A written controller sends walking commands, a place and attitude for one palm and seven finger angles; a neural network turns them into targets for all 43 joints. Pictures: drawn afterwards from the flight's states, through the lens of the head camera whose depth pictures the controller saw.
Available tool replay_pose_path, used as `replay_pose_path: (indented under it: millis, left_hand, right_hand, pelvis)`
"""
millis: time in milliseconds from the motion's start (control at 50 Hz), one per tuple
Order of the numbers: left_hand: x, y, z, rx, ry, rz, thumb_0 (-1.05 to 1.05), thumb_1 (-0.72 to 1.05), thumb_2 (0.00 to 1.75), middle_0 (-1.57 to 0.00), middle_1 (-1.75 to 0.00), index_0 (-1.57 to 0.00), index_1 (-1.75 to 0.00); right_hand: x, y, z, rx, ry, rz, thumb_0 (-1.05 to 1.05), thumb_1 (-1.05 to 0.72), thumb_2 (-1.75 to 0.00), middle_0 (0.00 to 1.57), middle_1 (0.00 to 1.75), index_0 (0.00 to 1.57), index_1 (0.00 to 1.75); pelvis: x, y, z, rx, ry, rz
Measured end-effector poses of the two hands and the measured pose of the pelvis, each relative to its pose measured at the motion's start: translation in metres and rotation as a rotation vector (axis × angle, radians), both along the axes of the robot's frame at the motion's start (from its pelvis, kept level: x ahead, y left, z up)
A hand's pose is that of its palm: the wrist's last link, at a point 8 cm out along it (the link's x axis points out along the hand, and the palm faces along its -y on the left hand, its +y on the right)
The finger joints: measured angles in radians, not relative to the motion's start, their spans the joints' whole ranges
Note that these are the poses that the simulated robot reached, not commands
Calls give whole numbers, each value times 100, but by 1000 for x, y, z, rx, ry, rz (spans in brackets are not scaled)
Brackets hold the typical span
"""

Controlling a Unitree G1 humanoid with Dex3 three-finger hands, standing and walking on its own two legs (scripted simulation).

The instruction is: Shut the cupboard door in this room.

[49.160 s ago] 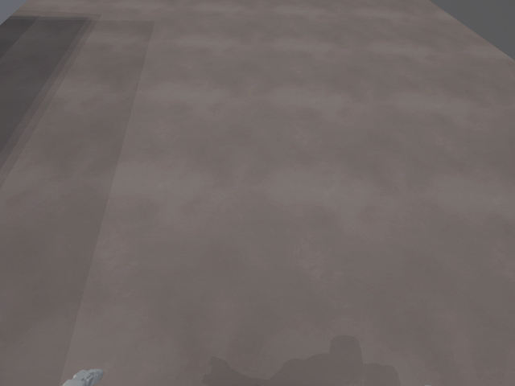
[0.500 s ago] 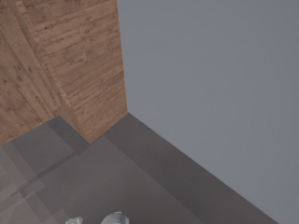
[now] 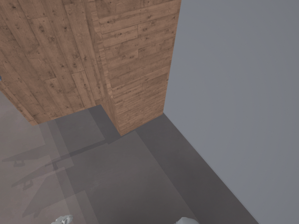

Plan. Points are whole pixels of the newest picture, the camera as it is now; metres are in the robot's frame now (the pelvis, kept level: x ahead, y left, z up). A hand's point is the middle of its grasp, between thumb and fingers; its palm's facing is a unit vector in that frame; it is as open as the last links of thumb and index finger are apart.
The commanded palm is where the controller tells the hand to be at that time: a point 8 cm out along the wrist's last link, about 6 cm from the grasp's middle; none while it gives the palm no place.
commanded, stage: turn to face it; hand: left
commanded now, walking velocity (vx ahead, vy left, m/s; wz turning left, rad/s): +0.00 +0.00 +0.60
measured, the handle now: out of the picture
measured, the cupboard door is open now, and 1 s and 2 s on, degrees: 82 82 82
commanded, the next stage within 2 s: take the last steps up to it in 0.54 s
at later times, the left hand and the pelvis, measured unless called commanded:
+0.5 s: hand out of the picture -0.01 +0.15 -0.16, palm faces +0.33 -0.91 -0.25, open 7.4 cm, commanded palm none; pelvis -0.01 -0.05 +0.00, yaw +19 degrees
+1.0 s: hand out of the picture -0.03 +0.19 -0.16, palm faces +0.44 -0.87 -0.23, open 7.4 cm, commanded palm none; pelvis +0.01 -0.01 -0.01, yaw +26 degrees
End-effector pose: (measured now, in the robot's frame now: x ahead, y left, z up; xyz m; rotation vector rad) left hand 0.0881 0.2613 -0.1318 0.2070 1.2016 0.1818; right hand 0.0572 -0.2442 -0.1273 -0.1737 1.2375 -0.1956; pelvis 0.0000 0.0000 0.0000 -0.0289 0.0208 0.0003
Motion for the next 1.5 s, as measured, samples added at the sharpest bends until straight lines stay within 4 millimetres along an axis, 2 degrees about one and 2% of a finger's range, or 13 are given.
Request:
replay_pose_path:
  millis: [180,300,400,500,600,700,860,1020,1100,1180,1280,1400,1500]
  left_hand:
    - [10,-41,15,44,-140,50,0,90,90,-20,-30,-20,-30]
    - [-27,-60,25,47,-115,131,0,90,90,-20,-30,-21,-30]
    - [-66,-67,20,26,-68,220,0,90,90,-20,-30,-21,-30]
    - [-122,-64,8,-4,17,318,0,90,90,-21,-30,-21,-30]
    - [-188,-48,-16,-35,124,429,0,90,90,-21,-30,-21,-30]
    - [-226,-35,-20,-47,209,498,0,90,90,-20,-30,-20,-30]
    - [-207,-30,-4,-59,129,497,0,91,90,-20,-30,-20,-30]
    - [-134,-35,0,-22,-1,449,0,90,90,-20,-30,-20,-30]
    - [-122,-46,3,-18,-34,502,0,90,90,-20,-30,-20,-30]
    - [-133,-57,10,-35,57,550,0,92,90,-20,-30,-21,-30]
    - [-144,-67,12,-91,170,596,0,92,90,-20,-30,-21,-30]
    - [-151,-64,4,-171,279,674,0,91,90,-20,-30,-21,-30]
    - [-150,-35,-19,-236,371,707,0,90,90,-20,-30,-21,-30]
  right_hand:
    - [-6,-38,-32,53,83,56,1,-90,-90,21,30,20,30]
    - [20,-60,-28,46,81,138,1,-90,-90,20,30,20,30]
    - [46,-62,-20,19,75,227,1,-91,-90,20,30,20,30]
    - [81,-39,-13,-7,46,336,1,-91,-90,20,30,20,30]
    - [117,7,-7,-29,-56,450,1,-91,-90,20,30,20,30]
    - [126,48,6,-19,-117,516,1,-91,-90,20,30,20,30]
    - [104,68,2,47,-83,520,1,-90,-90,21,30,20,30]
    - [75,25,-33,46,87,447,0,-92,-90,21,30,20,30]
    - [76,14,-38,34,199,469,1,-91,-90,20,30,20,30]
    - [100,23,-28,45,199,470,1,-91,-90,20,30,20,30]
    - [138,56,-20,62,177,492,1,-91,-90,20,30,20,30]
    - [201,126,-22,72,131,578,1,-92,-90,20,30,20,30]
    - [263,198,-28,61,0,641,1,-92,-90,20,30,20,30]
  pelvis:
    - [-4,-40,-12,34,-3,121]
    - [-5,-54,-4,52,-25,211]
    - [-6,-57,0,72,-23,276]
    - [-11,-48,-2,70,-16,325]
    - [-20,-28,-13,35,-12,371]
    - [-26,-17,-8,28,-29,393]
    - [-18,-7,2,24,-32,425]
    - [16,-12,-11,63,-17,456]
    - [34,-11,-10,59,-30,487]
    - [55,-2,1,64,-21,498]
    - [80,19,7,64,-5,516]
    - [108,60,2,44,7,538]
    - [132,109,-19,28,7,536]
